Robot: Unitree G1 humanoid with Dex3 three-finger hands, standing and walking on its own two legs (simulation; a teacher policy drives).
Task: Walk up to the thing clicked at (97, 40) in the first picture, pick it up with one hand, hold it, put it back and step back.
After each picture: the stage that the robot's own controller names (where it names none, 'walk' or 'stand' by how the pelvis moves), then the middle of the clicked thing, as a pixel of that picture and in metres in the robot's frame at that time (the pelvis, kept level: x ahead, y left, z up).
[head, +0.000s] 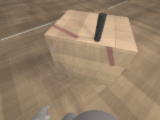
stand; (99, 28) +0.79 -0.02 +0.11
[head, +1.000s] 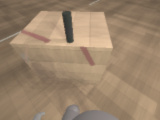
walk; (68, 28) +0.66 +0.26 +0.14
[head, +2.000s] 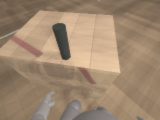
walk; (63, 44) +0.44 +0.22 +0.14
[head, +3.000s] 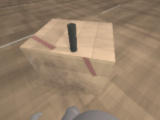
walk; (72, 39) +0.63 +0.21 +0.11
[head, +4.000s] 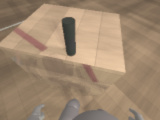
stand; (70, 39) +0.46 +0.20 +0.15
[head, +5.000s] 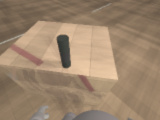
stand; (64, 53) +0.42 +0.20 +0.11
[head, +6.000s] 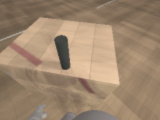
stand; (63, 55) +0.39 +0.22 +0.11
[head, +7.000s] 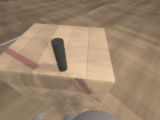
stand; (60, 57) +0.39 +0.23 +0.11
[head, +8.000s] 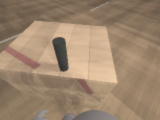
stand; (62, 56) +0.39 +0.21 +0.11
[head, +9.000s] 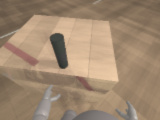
rise first; (60, 53) +0.39 +0.22 +0.12
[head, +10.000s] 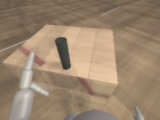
rise first; (64, 55) +0.40 +0.24 +0.12
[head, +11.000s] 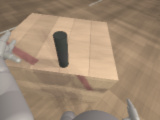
go down; (62, 52) +0.41 +0.19 +0.13
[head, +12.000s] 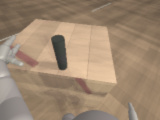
go down; (60, 55) +0.40 +0.22 +0.12
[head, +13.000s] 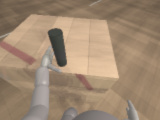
close in; (59, 50) +0.40 +0.22 +0.15
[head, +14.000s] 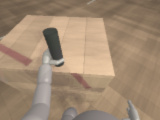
lift; (55, 50) +0.41 +0.23 +0.15
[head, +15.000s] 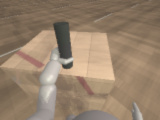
lift; (64, 47) +0.35 +0.17 +0.26
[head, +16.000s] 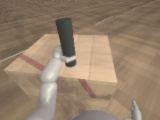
hold; (67, 45) +0.34 +0.15 +0.29
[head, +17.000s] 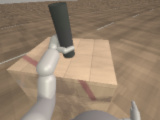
hold; (64, 34) +0.32 +0.17 +0.37
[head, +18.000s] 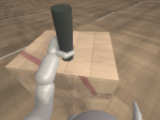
hold; (65, 38) +0.31 +0.15 +0.33
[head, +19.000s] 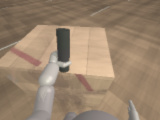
crouch; (63, 52) +0.37 +0.18 +0.20
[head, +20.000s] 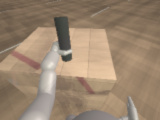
crouch; (64, 40) +0.42 +0.18 +0.25
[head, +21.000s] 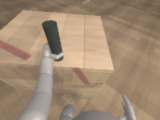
lower; (55, 44) +0.44 +0.22 +0.17
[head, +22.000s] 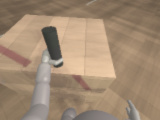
lower; (54, 49) +0.40 +0.24 +0.16
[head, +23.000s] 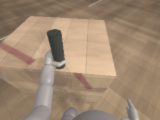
lower; (57, 51) +0.39 +0.22 +0.15
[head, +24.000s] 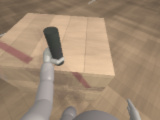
lower; (55, 49) +0.41 +0.23 +0.15
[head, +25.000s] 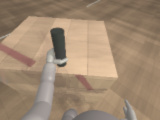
open; (60, 50) +0.42 +0.21 +0.15
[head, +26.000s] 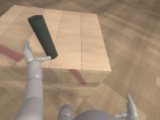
withdraw; (45, 40) +0.46 +0.26 +0.16
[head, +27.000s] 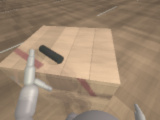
sink last; (50, 53) +0.48 +0.39 +0.05
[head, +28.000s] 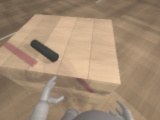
stand; (44, 50) +0.45 +0.40 +0.05
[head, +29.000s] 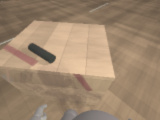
stand; (41, 52) +0.47 +0.42 +0.05
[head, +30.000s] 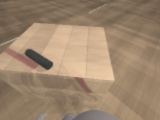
stand; (38, 58) +0.43 +0.42 +0.02
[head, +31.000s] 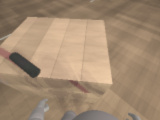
stand; (24, 64) +0.33 +0.48 +0.02
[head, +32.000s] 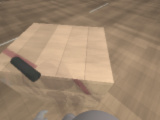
stand; (25, 68) +0.32 +0.48 +0.02
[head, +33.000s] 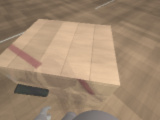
stand; (33, 91) +0.22 +0.48 -0.21
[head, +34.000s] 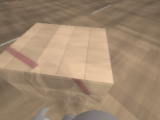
walk; out of the picture -0.22 +0.67 -0.74
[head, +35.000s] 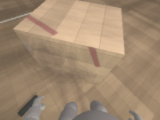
walk; (29, 105) +0.08 +0.65 -0.73
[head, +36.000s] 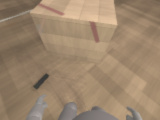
walk; (41, 81) +0.41 +0.66 -0.73
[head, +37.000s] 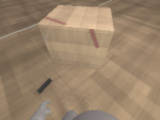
stand; (44, 85) +0.46 +0.68 -0.72
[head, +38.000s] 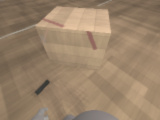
stand; (42, 87) +0.45 +0.70 -0.75
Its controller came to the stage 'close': yes
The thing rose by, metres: 0.24
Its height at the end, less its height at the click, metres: -0.86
